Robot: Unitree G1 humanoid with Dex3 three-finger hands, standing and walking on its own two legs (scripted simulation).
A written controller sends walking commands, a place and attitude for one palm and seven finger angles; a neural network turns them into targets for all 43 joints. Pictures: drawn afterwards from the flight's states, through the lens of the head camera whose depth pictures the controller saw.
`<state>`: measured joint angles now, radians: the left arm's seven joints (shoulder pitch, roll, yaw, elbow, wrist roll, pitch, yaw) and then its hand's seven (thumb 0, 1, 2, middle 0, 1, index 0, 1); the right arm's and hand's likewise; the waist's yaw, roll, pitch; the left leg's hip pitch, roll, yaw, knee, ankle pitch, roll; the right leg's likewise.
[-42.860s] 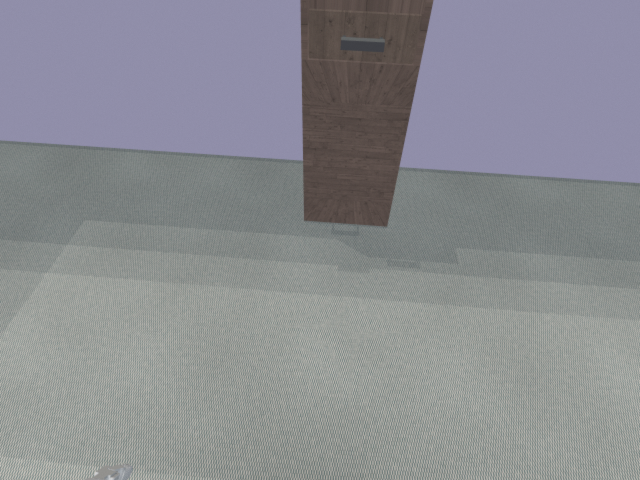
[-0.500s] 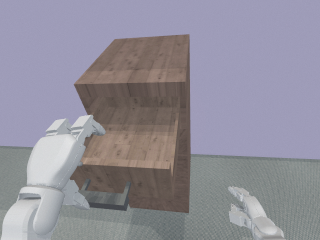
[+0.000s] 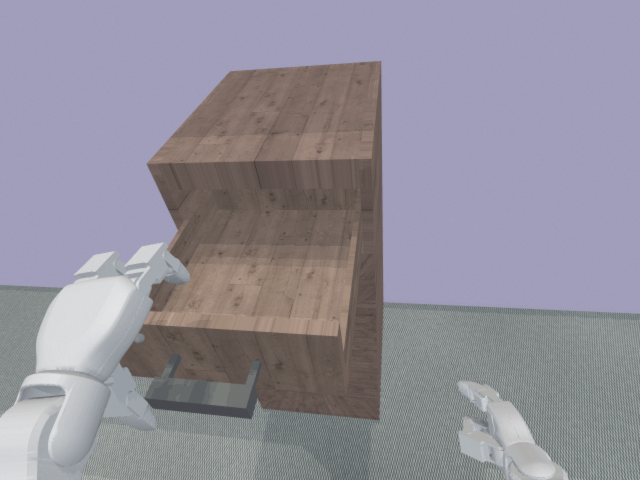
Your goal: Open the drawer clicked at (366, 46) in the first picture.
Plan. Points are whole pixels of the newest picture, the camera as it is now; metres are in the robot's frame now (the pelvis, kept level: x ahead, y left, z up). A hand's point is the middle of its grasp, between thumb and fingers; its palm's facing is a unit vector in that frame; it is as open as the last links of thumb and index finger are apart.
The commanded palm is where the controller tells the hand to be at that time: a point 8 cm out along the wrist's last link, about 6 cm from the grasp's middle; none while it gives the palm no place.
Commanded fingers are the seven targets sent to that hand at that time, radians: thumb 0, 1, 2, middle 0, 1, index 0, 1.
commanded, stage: draw the hand back to the body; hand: left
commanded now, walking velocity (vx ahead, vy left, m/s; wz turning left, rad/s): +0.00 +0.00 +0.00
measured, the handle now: (208, 380) +0.22 +0.19 +0.04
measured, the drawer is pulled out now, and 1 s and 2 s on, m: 0.28 0.28 0.28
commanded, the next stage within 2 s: step back with the hand held close in 1.22 s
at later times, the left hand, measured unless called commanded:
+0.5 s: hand (126, 314) +0.19 +0.19 +0.22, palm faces +0.33 -0.87 -0.36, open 13.0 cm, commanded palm +0.14 +0.25 +0.23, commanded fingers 0.00 0.03 0.52 -0.26 -0.86 -0.26 -0.86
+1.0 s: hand (72, 311) +0.19 +0.25 +0.22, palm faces +0.46 -0.80 -0.39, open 8.8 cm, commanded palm +0.13 +0.29 +0.23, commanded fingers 0.00 0.90 0.90 -0.20 -0.30 -0.20 -0.30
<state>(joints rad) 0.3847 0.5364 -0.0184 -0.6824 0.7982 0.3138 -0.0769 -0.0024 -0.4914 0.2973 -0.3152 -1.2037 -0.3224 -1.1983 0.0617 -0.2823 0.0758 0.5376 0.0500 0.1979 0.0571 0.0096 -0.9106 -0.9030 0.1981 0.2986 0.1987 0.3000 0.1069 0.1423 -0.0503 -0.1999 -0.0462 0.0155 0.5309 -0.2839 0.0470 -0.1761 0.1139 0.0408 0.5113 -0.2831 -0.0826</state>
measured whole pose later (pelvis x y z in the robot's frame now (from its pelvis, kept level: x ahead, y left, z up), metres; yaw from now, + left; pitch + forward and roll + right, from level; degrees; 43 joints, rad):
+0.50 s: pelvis +0.02 +0.00 +0.00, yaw +2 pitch -2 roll -1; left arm 0.53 0.35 0.24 -0.75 -0.07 -0.09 0.08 -0.01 -0.28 0.39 -0.30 -1.07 -0.30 -1.06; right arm 0.23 -0.21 0.06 0.57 0.01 -0.09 -0.04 0.01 -0.91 -0.90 0.20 0.30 0.20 0.30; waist 0.06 0.05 -0.01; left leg -0.18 -0.04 -0.02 0.51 -0.29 0.04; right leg -0.12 0.12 0.01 0.43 -0.27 -0.09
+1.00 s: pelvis +0.01 +0.01 +0.01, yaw +2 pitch -2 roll -1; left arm 0.49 0.37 0.37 -0.58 -0.11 -0.13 0.10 0.00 0.56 0.75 -0.23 -0.52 -0.24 -0.51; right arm 0.17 -0.22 0.01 0.62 0.02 -0.08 -0.04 0.01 -0.91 -0.90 0.20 0.30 0.20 0.30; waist 0.06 0.07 -0.01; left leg -0.16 -0.06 -0.02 0.47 -0.27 0.06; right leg -0.10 0.10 0.01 0.39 -0.25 -0.07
